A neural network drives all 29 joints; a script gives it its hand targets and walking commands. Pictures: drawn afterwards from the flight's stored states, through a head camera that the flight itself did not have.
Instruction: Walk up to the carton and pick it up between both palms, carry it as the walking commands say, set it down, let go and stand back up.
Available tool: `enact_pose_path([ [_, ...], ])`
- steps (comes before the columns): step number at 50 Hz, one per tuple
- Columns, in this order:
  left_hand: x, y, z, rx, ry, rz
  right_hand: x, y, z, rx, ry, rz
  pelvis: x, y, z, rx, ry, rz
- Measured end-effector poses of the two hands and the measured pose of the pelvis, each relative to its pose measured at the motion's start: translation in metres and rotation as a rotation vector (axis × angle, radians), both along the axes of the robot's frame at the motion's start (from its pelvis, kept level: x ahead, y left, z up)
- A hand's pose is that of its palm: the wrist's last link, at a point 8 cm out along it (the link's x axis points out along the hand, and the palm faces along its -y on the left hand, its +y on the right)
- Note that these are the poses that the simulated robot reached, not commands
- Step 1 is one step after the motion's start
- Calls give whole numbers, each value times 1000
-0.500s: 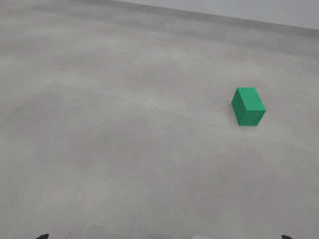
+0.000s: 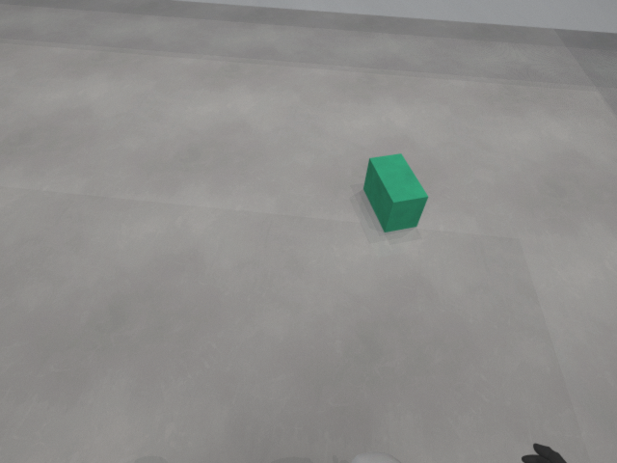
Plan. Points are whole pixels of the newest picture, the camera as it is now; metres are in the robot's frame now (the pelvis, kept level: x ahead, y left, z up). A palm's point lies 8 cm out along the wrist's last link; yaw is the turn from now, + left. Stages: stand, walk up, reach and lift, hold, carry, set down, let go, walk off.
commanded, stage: walk up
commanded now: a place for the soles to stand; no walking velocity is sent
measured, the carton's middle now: (393, 192) +1.21 -0.42 -0.68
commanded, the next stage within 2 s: none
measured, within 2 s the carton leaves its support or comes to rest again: neither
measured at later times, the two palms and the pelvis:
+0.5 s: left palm (140, 369) +0.26 +0.25 -0.10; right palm (571, 386) +0.22 -0.39 -0.10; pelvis +0.17 -0.06 +0.00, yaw -9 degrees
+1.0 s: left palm (189, 258) +0.47 +0.22 -0.11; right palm (578, 343) +0.28 -0.42 -0.08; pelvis +0.31 -0.07 +0.00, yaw -12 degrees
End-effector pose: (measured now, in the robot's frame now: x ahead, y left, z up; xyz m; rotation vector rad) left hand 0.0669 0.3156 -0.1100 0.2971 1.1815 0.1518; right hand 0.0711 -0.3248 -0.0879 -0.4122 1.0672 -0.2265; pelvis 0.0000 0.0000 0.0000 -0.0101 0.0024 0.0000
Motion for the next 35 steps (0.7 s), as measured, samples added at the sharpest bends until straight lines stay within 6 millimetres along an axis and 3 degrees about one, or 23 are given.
enact_pose_path([
  [5,58,-12,2,-3,-8,-67,7,-18,8,-22,32,-63,33,-9,4,-7,-2,-10],
  [10,121,-35,2,9,-29,-115,17,-50,4,-38,82,-109,68,-29,0,2,4,-28],
  [13,152,-49,-2,30,-62,-127,34,-73,-9,-40,99,-128,92,-47,-12,20,-1,-56],
  [15,160,-57,-3,35,-72,-106,51,-79,-13,-31,99,-122,105,-55,-14,19,-22,-79],
  [20,174,-69,9,29,-57,-70,105,-76,-10,3,55,-78,137,-60,-3,20,-27,-125],
  [26,201,-61,11,35,-27,-72,155,-61,-7,23,10,-57,176,-53,0,13,-27,-170],
  [31,242,-43,2,28,-20,-98,188,-45,-6,6,-18,-65,211,-36,-6,-8,-5,-183],
  [35,285,-42,-4,17,-19,-157,193,-37,3,-4,-41,-128,236,-31,-5,-19,-28,-182],
])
